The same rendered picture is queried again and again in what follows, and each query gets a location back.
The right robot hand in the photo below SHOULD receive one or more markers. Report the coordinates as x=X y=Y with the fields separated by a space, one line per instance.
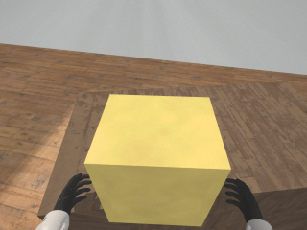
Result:
x=248 y=205

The carton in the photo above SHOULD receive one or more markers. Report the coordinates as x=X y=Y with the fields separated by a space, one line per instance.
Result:
x=157 y=159

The pedestal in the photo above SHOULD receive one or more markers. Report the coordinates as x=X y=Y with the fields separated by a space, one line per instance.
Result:
x=263 y=126

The left robot hand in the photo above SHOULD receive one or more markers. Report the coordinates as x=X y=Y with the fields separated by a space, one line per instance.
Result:
x=67 y=198

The right robot forearm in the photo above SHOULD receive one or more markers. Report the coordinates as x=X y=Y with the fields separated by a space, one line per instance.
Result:
x=258 y=224

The left robot forearm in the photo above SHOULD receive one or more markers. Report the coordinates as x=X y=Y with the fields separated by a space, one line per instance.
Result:
x=55 y=220

